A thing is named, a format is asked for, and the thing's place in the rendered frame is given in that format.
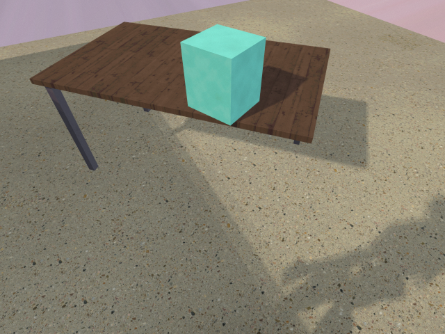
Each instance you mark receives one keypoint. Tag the carton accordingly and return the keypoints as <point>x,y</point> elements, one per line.
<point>223,71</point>

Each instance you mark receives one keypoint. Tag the table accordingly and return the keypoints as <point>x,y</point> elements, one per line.
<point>141,65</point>

